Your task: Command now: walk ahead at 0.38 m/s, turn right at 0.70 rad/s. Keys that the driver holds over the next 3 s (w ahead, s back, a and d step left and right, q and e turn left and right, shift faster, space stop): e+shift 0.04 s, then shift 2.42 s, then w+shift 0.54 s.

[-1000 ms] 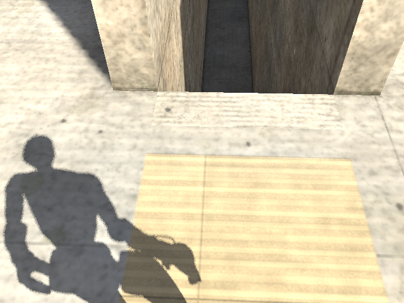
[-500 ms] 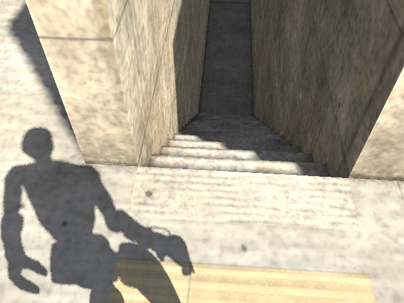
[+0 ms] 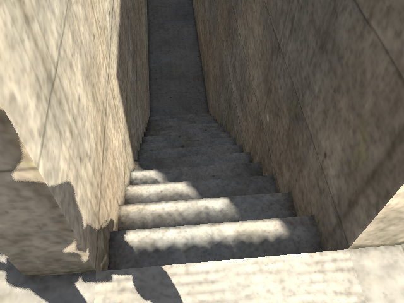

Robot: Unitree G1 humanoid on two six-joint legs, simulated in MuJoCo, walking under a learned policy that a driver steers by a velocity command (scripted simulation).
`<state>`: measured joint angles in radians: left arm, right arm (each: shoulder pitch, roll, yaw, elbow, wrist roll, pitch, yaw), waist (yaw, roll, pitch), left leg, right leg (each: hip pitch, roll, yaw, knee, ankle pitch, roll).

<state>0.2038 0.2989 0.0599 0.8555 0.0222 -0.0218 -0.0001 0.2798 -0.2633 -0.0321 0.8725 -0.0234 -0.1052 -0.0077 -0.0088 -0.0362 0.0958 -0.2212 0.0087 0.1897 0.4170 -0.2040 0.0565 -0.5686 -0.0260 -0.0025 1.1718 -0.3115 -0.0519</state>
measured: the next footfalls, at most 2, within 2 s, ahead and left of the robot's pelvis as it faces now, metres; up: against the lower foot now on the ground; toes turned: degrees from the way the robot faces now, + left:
right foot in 0.18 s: +0.31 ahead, -0.07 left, +0.00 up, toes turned -6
left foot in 0.56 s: +0.24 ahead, +0.15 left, +0.00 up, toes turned -12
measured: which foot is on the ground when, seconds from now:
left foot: down 0.00-0.16, up 0.18-0.54, down 0.56-1.00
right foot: up 0.00-0.16, down 0.18-1.00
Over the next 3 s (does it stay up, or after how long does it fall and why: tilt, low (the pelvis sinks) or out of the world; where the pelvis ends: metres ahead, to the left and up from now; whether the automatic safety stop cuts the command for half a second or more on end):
stays up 0.43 -0.02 -0.01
